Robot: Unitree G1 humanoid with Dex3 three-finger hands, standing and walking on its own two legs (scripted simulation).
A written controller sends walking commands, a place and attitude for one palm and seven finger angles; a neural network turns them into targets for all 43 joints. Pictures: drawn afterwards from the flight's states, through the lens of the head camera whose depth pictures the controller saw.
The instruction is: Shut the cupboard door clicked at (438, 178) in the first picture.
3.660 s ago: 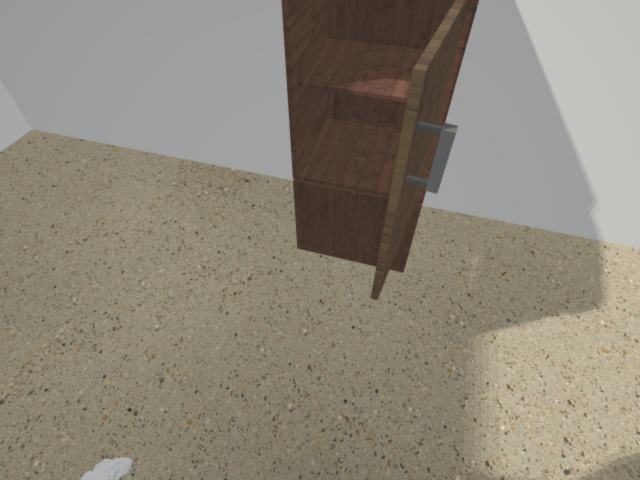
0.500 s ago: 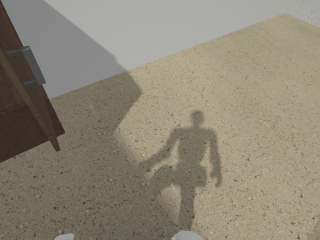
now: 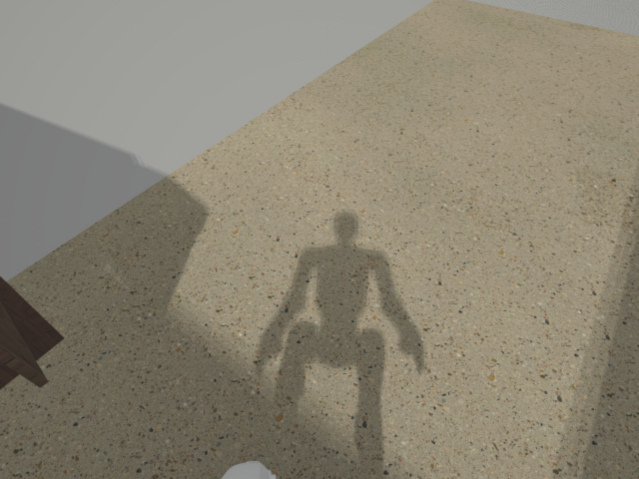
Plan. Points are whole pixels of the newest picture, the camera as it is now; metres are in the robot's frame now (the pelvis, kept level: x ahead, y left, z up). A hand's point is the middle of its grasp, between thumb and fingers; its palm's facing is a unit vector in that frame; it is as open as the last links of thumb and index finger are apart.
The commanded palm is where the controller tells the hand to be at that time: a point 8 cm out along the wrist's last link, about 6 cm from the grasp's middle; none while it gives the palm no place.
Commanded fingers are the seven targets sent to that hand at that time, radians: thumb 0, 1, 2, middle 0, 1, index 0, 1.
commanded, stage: walk around to get in front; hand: left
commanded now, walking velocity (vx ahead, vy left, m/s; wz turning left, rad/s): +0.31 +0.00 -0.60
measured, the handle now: out of the picture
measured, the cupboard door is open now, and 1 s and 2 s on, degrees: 82 82 82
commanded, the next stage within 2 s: none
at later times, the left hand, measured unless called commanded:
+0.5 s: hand (226, 383) +0.29 +0.18 -0.16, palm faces -0.31 -0.94 -0.17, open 7.3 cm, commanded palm none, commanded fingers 0.00 0.90 0.90 -0.20 -0.30 -0.20 -0.30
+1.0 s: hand (306, 306) +0.44 +0.06 -0.17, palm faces -0.36 -0.91 -0.22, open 7.1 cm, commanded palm none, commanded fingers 0.00 0.90 0.90 -0.20 -0.30 -0.20 -0.30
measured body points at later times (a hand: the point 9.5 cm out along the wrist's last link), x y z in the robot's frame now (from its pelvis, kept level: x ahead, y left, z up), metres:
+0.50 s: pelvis +0.14 +0.02 +0.00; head +0.17 +0.03 +0.45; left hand +0.31 +0.23 -0.15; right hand +0.01 -0.17 -0.14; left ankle +0.09 +0.15 -0.74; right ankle +0.18 -0.15 -0.68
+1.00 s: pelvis +0.33 -0.10 +0.00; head +0.33 -0.10 +0.45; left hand +0.46 +0.11 -0.15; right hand +0.31 -0.35 -0.15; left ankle +0.49 -0.01 -0.70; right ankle +0.25 -0.16 -0.74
